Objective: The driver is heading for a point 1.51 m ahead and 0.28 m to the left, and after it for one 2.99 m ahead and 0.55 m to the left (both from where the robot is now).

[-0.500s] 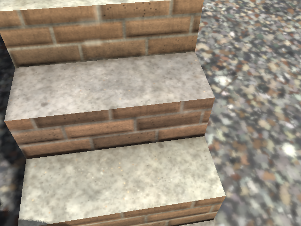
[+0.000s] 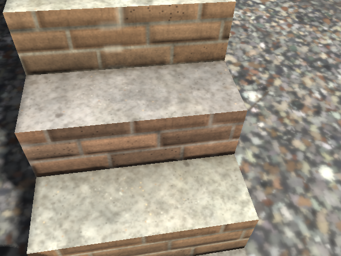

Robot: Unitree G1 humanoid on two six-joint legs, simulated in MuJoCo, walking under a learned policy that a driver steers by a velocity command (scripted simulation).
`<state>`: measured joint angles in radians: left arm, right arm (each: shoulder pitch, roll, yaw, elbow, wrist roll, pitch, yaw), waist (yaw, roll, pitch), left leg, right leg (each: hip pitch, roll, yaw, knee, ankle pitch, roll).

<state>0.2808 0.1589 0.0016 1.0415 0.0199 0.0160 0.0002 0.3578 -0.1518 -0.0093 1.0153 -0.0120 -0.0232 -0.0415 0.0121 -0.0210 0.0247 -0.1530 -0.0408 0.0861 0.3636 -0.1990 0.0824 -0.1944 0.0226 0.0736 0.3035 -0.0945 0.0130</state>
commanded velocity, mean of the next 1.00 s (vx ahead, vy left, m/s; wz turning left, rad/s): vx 0.41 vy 0.00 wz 0.00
